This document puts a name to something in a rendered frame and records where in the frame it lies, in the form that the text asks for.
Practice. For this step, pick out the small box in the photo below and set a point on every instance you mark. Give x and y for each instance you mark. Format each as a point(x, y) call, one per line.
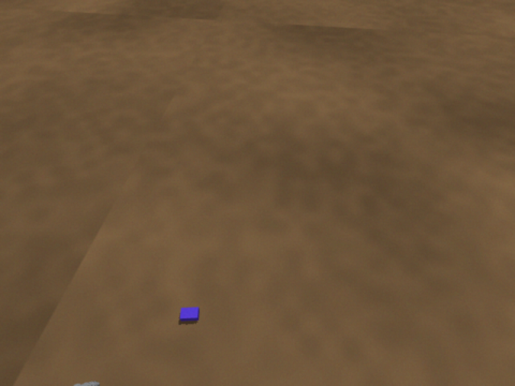
point(189, 314)

